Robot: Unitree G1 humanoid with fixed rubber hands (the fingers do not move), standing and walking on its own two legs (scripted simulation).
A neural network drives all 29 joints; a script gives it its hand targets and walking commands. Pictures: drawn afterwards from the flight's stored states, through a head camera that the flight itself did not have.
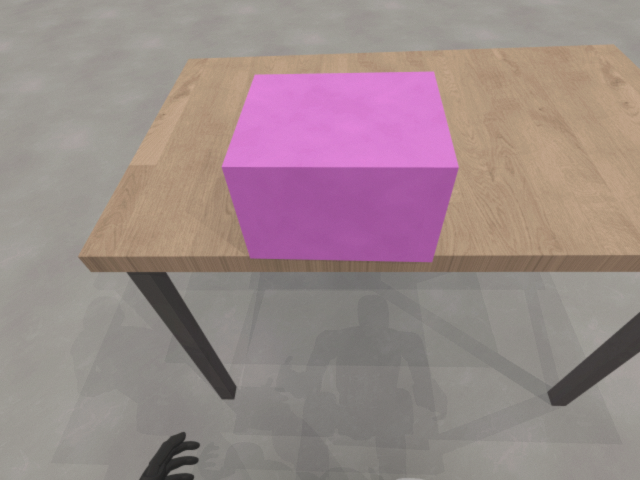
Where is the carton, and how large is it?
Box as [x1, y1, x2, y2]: [222, 72, 458, 261]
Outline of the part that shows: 433,72 254,75 222,164 225,179 250,257 394,261 432,260 458,168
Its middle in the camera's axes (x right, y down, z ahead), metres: +0.03 -0.11 +0.58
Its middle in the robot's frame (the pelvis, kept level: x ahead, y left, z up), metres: +0.51 -0.01 +0.10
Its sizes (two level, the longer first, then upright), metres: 0.273 0.223 0.178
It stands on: a table, 0.78 m high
